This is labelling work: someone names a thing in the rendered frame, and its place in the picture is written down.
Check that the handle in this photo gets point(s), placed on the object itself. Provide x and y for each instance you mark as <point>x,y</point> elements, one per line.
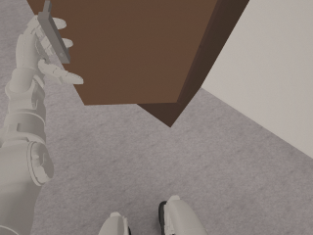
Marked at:
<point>49,27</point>

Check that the cupboard door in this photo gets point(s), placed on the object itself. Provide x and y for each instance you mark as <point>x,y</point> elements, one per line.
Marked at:
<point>130,51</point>

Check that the right robot thigh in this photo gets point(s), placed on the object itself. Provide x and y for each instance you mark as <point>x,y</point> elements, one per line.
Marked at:
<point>179,215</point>

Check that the robot thigh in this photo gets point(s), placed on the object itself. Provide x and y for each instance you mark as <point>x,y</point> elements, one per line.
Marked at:
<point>115,225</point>
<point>179,215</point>

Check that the robot left forearm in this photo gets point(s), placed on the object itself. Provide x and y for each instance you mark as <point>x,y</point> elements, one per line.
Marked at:
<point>26,115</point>

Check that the left robot upper arm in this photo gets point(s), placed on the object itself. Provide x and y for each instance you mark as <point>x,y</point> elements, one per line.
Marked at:
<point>24,169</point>

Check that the robot left hand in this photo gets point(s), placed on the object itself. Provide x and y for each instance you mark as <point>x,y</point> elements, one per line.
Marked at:
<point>30,51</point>

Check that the left robot thigh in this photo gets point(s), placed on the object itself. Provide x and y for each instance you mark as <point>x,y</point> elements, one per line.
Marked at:
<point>115,225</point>

